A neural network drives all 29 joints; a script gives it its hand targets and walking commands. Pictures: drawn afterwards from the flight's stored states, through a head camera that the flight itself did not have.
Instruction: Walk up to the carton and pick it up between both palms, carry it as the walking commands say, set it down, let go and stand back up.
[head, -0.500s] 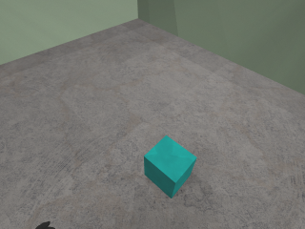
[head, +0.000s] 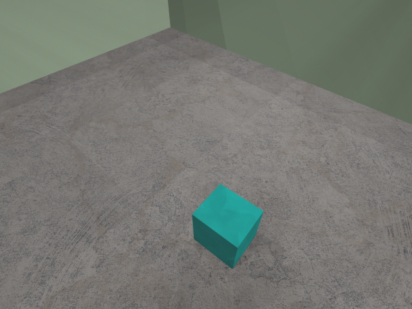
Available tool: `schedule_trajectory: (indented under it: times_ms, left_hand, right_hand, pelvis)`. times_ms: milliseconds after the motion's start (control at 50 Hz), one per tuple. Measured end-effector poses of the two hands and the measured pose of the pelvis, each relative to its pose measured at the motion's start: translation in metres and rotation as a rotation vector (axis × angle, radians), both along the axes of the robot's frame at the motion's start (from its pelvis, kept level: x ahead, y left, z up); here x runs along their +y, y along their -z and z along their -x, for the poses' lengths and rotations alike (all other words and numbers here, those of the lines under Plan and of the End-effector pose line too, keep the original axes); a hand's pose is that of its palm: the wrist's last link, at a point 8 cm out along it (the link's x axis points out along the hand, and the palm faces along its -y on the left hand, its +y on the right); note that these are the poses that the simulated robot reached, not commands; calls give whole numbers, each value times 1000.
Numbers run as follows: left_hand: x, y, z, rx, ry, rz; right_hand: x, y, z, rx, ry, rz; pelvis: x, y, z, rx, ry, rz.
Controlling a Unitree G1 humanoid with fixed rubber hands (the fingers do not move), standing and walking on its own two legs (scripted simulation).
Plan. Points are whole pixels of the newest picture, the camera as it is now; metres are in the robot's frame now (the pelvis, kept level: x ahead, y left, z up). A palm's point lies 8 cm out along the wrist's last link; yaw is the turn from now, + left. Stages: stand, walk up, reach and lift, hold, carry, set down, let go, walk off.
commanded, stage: walk up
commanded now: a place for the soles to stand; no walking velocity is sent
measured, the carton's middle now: (226, 226) +0.61 -0.06 -0.63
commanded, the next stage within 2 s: none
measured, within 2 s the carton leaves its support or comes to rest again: neither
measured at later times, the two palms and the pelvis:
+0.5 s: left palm out of the picture +0.19 +0.44 -0.08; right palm out of the picture +0.08 -0.21 -0.11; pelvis +0.07 +0.11 -0.01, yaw -15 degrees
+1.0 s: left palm (20, 199) +0.39 +0.51 -0.09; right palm out of the picture +0.09 -0.10 -0.11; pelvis +0.18 +0.22 -0.01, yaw -28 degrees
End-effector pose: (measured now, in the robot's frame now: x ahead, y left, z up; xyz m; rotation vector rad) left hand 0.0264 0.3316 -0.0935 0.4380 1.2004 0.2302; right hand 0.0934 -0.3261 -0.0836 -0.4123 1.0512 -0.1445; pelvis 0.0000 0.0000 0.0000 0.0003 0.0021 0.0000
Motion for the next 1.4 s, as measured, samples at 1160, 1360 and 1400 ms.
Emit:
schedule_trajectory:
  times_ms: [1160,1360,1400]
  left_hand:
    - [164,0,-402,-75,582,-77]
    - [136,8,-434,-76,624,-13]
    - [133,8,-434,-72,625,-10]
  right_hand:
    - [238,29,-5,31,577,13]
    - [245,26,3,62,634,17]
    - [244,25,6,74,638,19]
  pelvis:
    - [232,18,-195,-5,543,4]
    - [230,15,-211,8,582,1]
    - [229,15,-210,2,584,1]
